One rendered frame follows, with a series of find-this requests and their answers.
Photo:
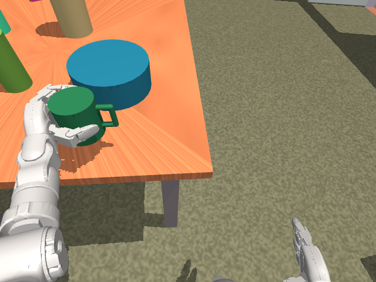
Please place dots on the table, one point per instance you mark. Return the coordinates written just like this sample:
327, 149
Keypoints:
162, 138

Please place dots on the left robot arm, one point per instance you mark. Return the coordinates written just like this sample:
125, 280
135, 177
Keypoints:
32, 248

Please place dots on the left robot hand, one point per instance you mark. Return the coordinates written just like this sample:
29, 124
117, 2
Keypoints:
38, 119

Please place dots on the right robot hand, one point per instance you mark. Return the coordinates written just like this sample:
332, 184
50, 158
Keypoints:
309, 257

